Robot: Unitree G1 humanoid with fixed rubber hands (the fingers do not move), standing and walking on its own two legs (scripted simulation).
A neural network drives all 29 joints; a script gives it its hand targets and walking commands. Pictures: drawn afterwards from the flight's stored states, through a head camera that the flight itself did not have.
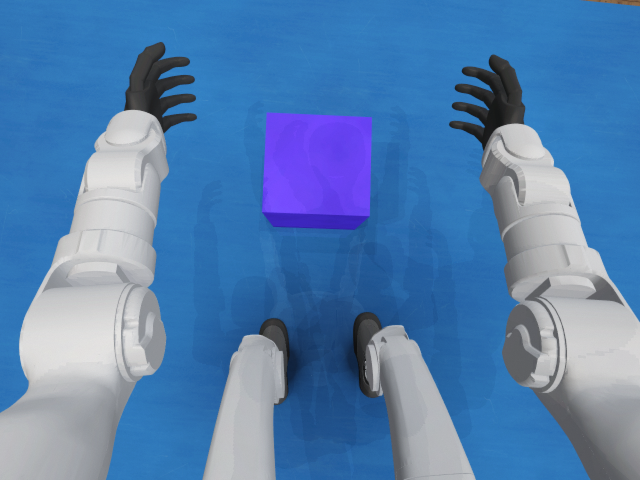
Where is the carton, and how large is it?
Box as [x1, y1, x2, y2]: [262, 112, 371, 229]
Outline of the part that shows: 267,112 262,212 273,226 354,229 369,215 371,117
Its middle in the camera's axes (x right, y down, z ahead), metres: -0.01 -0.13 +0.88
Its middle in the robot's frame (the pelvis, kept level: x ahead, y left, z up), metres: +0.55 -0.02 -0.54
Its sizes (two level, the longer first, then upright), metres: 0.210 0.200 0.250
